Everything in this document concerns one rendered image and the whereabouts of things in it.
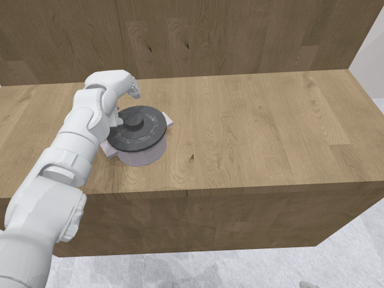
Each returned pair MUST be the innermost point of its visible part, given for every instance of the pot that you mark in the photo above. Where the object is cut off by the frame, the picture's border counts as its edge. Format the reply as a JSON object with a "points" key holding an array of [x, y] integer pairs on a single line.
{"points": [[141, 158]]}

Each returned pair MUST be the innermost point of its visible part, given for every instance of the lid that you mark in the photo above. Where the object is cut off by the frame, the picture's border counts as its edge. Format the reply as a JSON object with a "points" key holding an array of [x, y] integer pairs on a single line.
{"points": [[153, 130]]}

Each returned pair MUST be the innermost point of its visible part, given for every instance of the knob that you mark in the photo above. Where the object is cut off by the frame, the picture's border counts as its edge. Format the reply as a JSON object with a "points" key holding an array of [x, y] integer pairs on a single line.
{"points": [[134, 121]]}

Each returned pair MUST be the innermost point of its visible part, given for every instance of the left robot hand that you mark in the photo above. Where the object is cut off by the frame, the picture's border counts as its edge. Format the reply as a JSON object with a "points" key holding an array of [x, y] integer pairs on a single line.
{"points": [[121, 82]]}

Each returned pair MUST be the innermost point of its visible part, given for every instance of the left robot forearm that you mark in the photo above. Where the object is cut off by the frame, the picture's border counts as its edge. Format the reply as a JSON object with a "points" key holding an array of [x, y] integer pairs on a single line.
{"points": [[68, 160]]}

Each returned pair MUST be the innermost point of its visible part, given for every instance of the robot left upper arm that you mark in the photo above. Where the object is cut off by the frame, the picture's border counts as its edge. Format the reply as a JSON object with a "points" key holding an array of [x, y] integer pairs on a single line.
{"points": [[49, 212]]}

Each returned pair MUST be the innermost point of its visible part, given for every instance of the table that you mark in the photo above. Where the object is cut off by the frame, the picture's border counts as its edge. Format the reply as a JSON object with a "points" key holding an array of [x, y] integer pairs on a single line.
{"points": [[274, 143]]}

